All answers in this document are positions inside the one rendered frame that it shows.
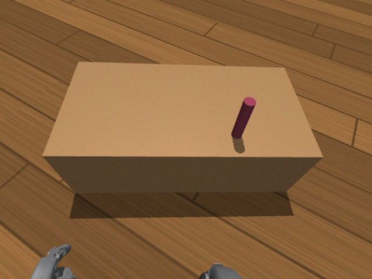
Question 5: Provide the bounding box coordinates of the left robot hand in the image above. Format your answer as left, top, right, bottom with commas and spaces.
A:
30, 244, 76, 279

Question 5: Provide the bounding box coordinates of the can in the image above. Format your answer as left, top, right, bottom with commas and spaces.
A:
231, 97, 256, 139

